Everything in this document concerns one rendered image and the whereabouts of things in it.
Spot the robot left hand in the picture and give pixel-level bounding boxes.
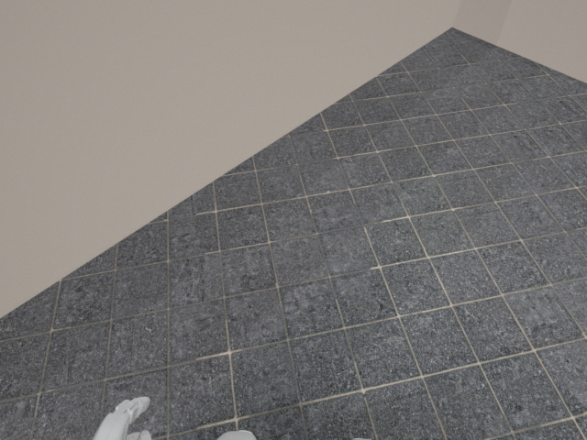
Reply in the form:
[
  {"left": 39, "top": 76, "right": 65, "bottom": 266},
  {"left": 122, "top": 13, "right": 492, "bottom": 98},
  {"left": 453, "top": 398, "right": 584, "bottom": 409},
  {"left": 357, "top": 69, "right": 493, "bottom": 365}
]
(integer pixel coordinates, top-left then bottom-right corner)
[{"left": 92, "top": 397, "right": 151, "bottom": 440}]

